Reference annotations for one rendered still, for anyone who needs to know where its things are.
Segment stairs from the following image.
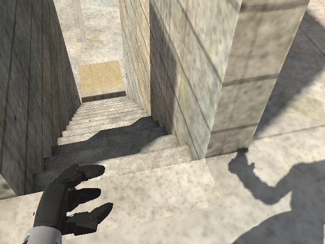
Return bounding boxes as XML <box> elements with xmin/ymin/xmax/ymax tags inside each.
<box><xmin>32</xmin><ymin>96</ymin><xmax>193</xmax><ymax>193</ymax></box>

